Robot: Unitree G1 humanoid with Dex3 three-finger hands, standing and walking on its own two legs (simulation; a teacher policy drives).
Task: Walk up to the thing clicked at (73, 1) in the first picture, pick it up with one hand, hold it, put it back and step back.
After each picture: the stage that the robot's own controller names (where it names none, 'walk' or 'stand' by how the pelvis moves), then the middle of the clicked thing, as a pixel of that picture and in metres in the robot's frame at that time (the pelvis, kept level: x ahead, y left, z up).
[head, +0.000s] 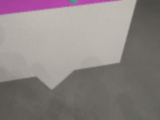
stand; out of the picture +1.08 +0.12 -0.02
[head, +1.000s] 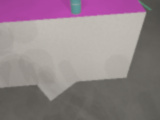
walk; (75, 3) +0.97 +0.13 +0.00
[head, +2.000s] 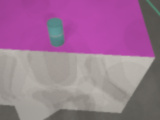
walk; (56, 32) +0.59 +0.20 +0.00
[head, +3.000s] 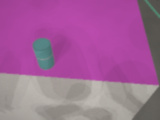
stand; (44, 54) +0.47 +0.18 +0.01
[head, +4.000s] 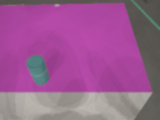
stand; (38, 70) +0.42 +0.21 -0.02
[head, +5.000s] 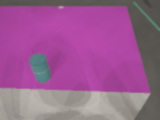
stand; (40, 68) +0.45 +0.21 -0.02
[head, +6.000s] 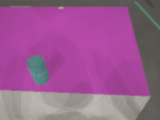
stand; (38, 70) +0.44 +0.22 -0.02
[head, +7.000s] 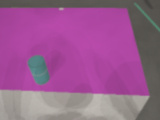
stand; (39, 70) +0.44 +0.22 -0.02
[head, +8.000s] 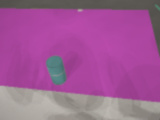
rise first; (56, 70) +0.44 +0.18 -0.02
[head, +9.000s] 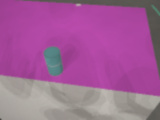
go down; (54, 61) +0.47 +0.18 -0.01
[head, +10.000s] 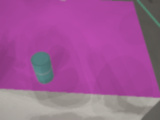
go down; (43, 68) +0.43 +0.17 +0.00
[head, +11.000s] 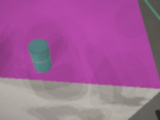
close in; (41, 56) +0.45 +0.16 +0.01
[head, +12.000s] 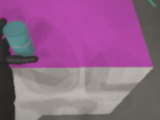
close; (20, 41) +0.47 +0.19 +0.06
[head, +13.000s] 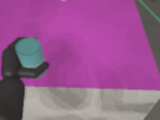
lift; (32, 59) +0.37 +0.18 +0.13
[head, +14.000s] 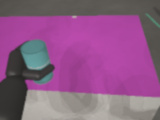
lift; (38, 62) +0.33 +0.16 +0.18
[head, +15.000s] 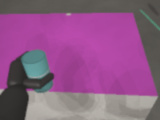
hold; (38, 71) +0.32 +0.16 +0.14
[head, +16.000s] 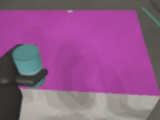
hold; (30, 67) +0.32 +0.18 +0.16
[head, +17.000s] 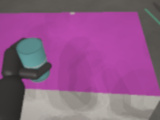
crouch; (35, 61) +0.33 +0.17 +0.18
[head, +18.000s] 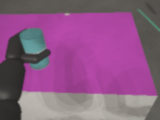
crouch; (35, 49) +0.40 +0.17 +0.17
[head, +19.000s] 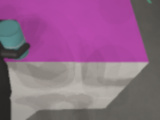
lower; (13, 41) +0.47 +0.20 +0.05
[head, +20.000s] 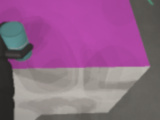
lower; (17, 42) +0.47 +0.19 +0.05
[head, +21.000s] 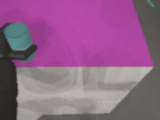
lower; (21, 43) +0.46 +0.19 +0.05
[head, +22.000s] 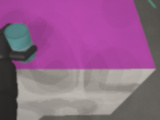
lower; (21, 44) +0.46 +0.19 +0.05
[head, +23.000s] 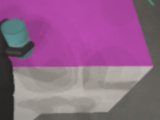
loosen; (18, 40) +0.47 +0.19 +0.06
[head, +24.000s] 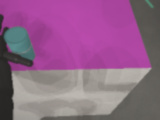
withdraw; (21, 46) +0.46 +0.18 +0.05
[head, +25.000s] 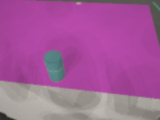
sink last; (55, 66) +0.43 +0.17 +0.01
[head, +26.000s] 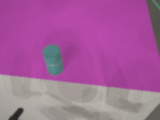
stand; (53, 60) +0.45 +0.17 +0.00
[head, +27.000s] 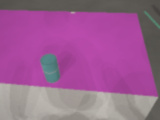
stand; (50, 68) +0.46 +0.18 -0.01
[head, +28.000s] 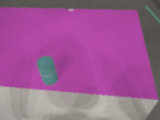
stand; (48, 71) +0.44 +0.19 -0.02
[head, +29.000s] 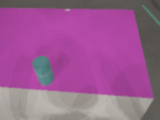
stand; (43, 71) +0.44 +0.21 -0.02
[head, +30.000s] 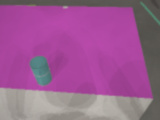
stand; (41, 71) +0.43 +0.21 -0.02
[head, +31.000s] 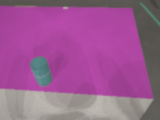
stand; (41, 72) +0.43 +0.21 -0.02
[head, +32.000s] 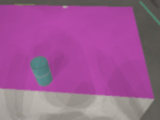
walk; (42, 71) +0.43 +0.21 -0.02
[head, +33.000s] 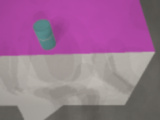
walk; (45, 35) +0.54 +0.20 +0.00
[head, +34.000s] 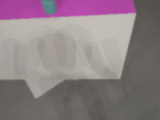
walk; (48, 1) +0.81 +0.23 +0.00
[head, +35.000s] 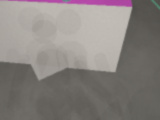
stand; out of the picture +1.08 +0.17 +0.00
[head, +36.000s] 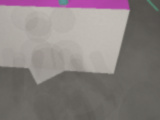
stand; out of the picture +1.06 +0.18 -0.02
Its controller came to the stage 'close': yes
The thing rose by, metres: 0.20
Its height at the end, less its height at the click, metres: +0.00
